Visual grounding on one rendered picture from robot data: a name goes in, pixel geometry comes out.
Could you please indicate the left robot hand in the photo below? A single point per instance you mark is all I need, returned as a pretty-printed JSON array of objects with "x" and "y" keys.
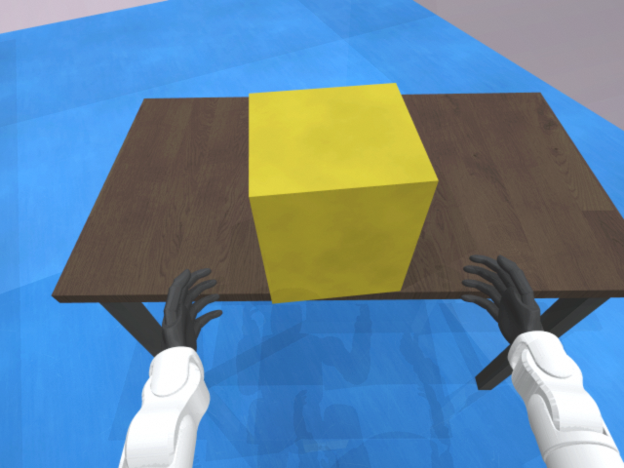
[{"x": 180, "y": 326}]

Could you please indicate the table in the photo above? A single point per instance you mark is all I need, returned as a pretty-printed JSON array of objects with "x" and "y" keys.
[{"x": 511, "y": 182}]

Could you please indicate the right robot hand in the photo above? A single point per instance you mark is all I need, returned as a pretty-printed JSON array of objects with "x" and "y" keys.
[{"x": 514, "y": 307}]

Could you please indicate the carton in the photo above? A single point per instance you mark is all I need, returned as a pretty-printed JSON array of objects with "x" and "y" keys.
[{"x": 340, "y": 185}]

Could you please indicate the robot right forearm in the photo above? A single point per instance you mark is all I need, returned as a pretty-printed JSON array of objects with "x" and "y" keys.
[{"x": 564, "y": 418}]

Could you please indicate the robot left forearm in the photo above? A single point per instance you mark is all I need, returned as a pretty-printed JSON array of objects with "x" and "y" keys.
[{"x": 174, "y": 399}]

